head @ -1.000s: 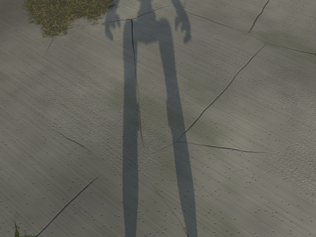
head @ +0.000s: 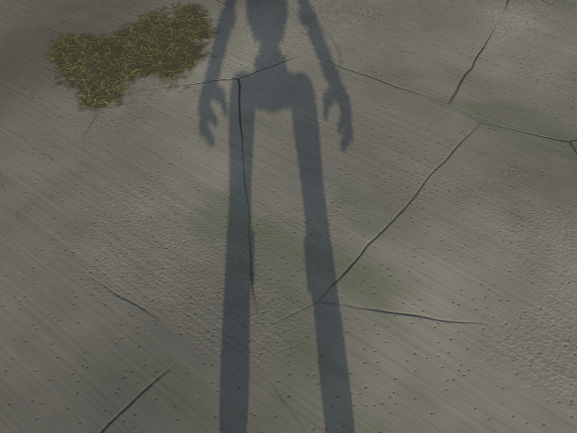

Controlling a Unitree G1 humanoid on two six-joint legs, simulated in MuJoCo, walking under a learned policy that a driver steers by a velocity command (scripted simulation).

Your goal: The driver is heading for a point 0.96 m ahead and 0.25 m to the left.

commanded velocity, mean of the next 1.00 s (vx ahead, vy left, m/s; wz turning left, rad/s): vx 0.00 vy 0.00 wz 0.00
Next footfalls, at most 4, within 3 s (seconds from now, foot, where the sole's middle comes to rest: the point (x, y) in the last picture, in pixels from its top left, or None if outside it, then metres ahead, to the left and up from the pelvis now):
2.14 right None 0.47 -0.08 -0.78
2.66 left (235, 354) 0.72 0.16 -0.78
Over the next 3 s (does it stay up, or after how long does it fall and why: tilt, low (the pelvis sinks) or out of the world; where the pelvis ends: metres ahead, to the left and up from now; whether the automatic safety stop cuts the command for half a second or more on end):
stays up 0.64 0.06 0.00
